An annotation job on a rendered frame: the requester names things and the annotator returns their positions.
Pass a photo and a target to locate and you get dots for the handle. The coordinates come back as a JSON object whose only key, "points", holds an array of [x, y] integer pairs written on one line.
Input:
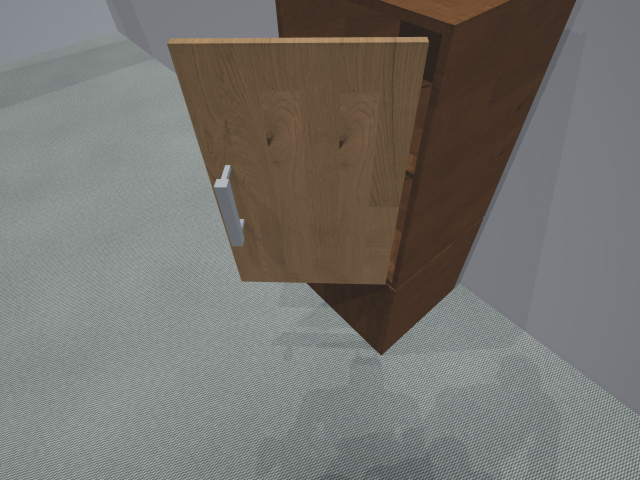
{"points": [[226, 201]]}

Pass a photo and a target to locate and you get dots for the cupboard door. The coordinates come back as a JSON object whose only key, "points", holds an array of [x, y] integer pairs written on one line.
{"points": [[317, 132]]}

